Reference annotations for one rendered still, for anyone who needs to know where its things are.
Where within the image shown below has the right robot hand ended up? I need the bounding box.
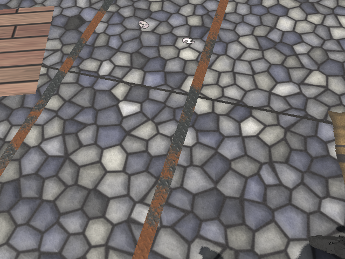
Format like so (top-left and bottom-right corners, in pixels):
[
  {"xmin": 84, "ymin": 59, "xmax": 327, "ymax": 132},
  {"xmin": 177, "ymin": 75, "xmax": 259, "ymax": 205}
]
[{"xmin": 309, "ymin": 235, "xmax": 345, "ymax": 259}]

